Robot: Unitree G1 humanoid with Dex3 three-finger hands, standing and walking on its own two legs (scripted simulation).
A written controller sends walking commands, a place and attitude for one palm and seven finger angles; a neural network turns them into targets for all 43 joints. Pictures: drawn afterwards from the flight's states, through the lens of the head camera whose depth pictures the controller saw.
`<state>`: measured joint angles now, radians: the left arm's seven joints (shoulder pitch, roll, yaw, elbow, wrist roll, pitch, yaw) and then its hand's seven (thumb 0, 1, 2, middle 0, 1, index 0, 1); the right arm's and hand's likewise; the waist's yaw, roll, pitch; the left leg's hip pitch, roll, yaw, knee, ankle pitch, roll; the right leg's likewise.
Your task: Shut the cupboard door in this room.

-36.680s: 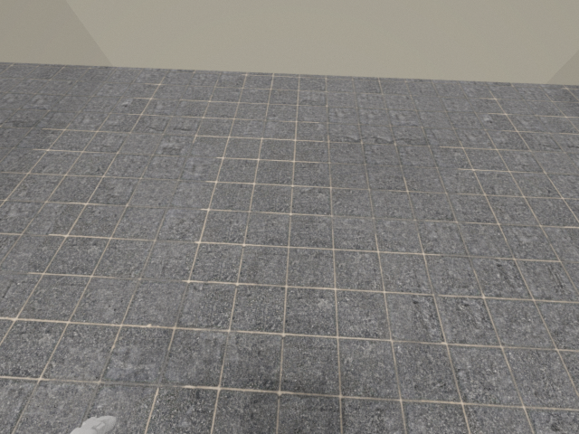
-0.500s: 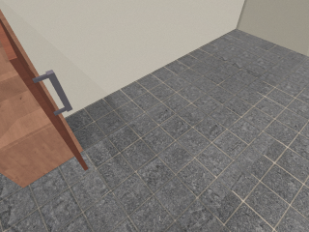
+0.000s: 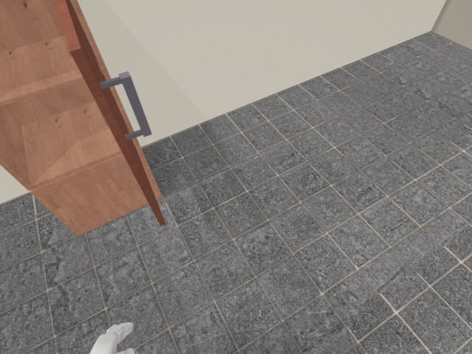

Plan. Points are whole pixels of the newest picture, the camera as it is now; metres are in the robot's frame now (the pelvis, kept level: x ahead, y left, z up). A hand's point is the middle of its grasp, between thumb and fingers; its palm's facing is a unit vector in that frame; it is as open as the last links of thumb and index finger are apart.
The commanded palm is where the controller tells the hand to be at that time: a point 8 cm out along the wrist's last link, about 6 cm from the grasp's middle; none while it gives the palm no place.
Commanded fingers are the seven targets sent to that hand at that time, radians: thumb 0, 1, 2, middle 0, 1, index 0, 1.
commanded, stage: stand and wait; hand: left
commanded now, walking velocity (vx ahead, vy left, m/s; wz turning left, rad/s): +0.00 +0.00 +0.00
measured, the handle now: (127, 109) +0.58 +0.25 +0.07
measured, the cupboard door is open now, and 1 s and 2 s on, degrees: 87 87 87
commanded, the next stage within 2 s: turn or walk to find it in 0.04 s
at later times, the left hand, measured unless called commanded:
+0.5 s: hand out of the picture -0.08 +0.21 -0.18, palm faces +0.25 -0.94 -0.25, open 7.3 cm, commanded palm none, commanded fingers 0.00 0.90 0.90 -0.20 -0.30 -0.20 -0.30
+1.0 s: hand out of the picture -0.01 +0.18 -0.16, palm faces +0.21 -0.96 -0.20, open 7.3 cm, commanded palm none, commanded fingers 0.00 0.90 0.90 -0.20 -0.30 -0.20 -0.30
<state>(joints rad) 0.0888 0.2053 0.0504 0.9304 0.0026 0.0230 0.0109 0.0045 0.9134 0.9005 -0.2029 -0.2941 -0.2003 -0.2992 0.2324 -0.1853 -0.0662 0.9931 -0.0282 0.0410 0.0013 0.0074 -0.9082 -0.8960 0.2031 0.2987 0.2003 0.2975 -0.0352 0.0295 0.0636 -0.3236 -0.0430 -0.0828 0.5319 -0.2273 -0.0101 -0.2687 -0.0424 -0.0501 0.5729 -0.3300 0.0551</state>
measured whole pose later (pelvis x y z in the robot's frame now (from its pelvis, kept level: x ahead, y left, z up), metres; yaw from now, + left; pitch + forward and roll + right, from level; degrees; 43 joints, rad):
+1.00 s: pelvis +0.00 +0.00 +0.01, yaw +11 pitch -1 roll +0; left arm 0.22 0.17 0.00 1.11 0.00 0.00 0.02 0.01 0.93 0.90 -0.21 -0.29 -0.20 -0.30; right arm 0.27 -0.17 -0.02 1.15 -0.02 0.00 -0.03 0.00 -0.93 -0.90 0.20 0.30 0.20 0.30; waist 0.00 0.01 0.04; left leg -0.12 0.02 0.03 0.43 -0.29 -0.01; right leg -0.18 -0.05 -0.09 0.46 -0.26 0.01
